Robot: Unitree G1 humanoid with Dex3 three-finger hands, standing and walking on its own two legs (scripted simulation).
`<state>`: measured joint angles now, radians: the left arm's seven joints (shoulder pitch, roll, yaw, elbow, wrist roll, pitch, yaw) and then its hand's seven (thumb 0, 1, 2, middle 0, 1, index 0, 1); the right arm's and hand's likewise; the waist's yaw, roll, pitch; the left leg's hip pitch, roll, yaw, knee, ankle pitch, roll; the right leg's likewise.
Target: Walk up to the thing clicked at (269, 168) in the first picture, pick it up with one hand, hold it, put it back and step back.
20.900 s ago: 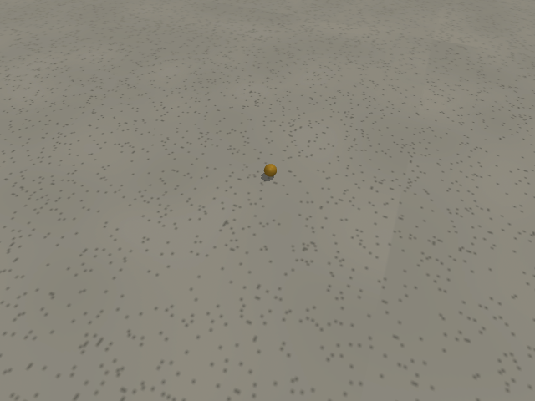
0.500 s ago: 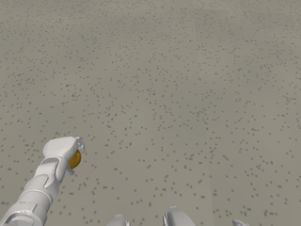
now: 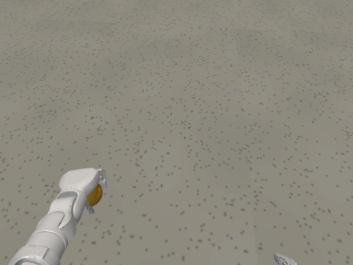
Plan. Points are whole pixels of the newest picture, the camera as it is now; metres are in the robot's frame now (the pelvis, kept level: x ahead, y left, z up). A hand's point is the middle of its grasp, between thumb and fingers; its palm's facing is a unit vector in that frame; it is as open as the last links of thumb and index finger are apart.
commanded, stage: hold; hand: left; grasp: from above
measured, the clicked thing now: (88, 193) +0.33 +0.23 -0.08
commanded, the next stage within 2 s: crouch in 1.74 s
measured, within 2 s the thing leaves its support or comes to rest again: neither
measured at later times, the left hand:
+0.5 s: hand (80, 197) +0.30 +0.22 -0.03, palm faces -0.45 -0.05 -0.89, open 8.7 cm
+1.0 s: hand (81, 203) +0.28 +0.21 -0.01, palm faces -0.44 -0.05 -0.89, open 8.7 cm
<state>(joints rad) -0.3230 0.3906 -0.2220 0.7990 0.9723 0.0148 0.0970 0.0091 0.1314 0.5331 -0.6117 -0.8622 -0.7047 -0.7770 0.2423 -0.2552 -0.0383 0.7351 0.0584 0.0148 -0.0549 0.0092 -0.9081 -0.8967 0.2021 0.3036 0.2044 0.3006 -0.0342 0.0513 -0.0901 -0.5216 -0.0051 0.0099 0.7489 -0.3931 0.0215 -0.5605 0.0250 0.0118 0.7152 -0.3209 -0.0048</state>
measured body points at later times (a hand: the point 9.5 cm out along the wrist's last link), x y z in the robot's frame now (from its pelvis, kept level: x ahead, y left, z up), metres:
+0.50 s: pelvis +0.00 +0.01 +0.02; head +0.02 -0.02 +0.46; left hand +0.32 +0.22 +0.02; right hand +0.12 -0.25 -0.11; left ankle -0.02 +0.10 -0.71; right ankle +0.02 -0.12 -0.71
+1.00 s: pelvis -0.01 +0.00 +0.02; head -0.01 -0.03 +0.47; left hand +0.30 +0.21 +0.04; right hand +0.13 -0.26 -0.10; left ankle -0.02 +0.10 -0.71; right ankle +0.02 -0.12 -0.71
